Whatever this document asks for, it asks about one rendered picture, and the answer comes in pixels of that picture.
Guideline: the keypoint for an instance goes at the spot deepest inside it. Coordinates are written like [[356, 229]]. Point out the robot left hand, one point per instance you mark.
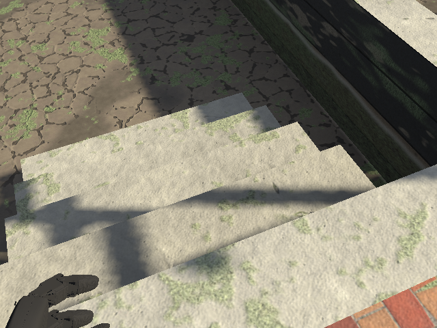
[[31, 311]]

